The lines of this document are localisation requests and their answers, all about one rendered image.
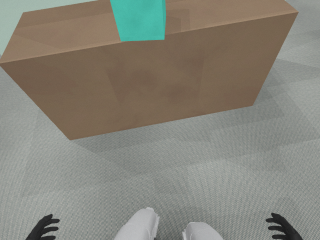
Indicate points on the right robot thigh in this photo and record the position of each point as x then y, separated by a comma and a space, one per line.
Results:
200, 231

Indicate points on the carton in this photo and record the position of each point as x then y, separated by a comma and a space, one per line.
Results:
140, 20

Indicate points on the left robot thigh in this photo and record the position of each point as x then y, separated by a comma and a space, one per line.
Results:
143, 225

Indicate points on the robot left hand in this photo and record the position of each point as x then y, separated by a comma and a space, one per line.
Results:
40, 229

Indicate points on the pedestal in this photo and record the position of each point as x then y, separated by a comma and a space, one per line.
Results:
215, 57

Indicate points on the robot right hand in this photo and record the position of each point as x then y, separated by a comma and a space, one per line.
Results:
286, 228

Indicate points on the robot thigh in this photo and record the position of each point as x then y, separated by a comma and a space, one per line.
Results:
200, 231
143, 225

